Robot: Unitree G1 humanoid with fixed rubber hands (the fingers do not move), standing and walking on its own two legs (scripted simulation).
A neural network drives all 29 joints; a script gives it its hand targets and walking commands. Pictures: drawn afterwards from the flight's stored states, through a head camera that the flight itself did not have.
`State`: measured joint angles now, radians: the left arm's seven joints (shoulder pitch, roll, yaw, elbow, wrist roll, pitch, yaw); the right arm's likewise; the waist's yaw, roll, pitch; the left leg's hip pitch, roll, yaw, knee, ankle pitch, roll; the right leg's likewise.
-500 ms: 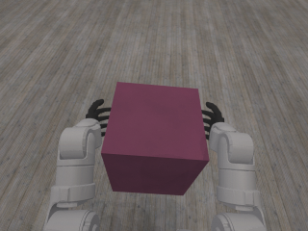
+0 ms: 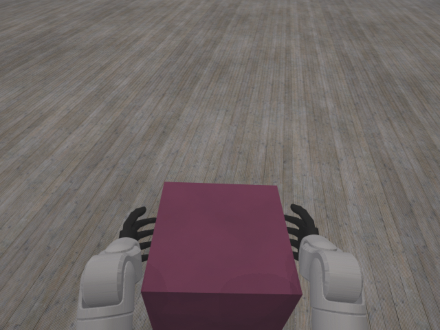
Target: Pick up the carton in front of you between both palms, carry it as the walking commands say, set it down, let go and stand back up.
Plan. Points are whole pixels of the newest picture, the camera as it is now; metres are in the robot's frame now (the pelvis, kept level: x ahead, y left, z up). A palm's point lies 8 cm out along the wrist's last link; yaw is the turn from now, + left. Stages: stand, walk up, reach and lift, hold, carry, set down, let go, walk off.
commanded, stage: carry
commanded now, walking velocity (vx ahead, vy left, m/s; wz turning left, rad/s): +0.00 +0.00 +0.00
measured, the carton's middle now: (217, 268) +0.25 +0.01 -0.01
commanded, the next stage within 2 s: hold in 1.86 s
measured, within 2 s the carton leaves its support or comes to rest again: neither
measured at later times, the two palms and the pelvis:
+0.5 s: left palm (148, 151) +0.48 +0.17 +0.08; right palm (280, 154) +0.47 -0.13 +0.09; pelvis +0.22 +0.03 -0.01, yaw -2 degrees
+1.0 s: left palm (157, 150) +0.50 +0.15 +0.07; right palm (285, 154) +0.49 -0.15 +0.07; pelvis +0.24 +0.01 -0.02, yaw -3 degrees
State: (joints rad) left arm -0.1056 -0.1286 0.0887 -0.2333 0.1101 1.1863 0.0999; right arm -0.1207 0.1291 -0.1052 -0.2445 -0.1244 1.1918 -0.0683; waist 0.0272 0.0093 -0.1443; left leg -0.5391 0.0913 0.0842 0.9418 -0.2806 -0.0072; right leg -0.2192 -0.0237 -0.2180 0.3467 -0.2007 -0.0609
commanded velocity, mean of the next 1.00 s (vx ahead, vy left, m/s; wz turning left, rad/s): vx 0.00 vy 0.00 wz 0.00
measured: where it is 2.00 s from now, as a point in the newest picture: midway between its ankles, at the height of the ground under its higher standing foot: outside the picture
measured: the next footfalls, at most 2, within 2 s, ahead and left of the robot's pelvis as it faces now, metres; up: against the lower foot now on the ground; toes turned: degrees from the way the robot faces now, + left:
left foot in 0.22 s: +0.30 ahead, +0.13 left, +0.00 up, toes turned -11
right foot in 0.40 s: +0.19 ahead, -0.09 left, +0.00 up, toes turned -6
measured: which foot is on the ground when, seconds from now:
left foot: up 0.00-0.20, down 0.22-1.00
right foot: down 0.00-0.22, up 0.24-0.38, down 0.40-1.00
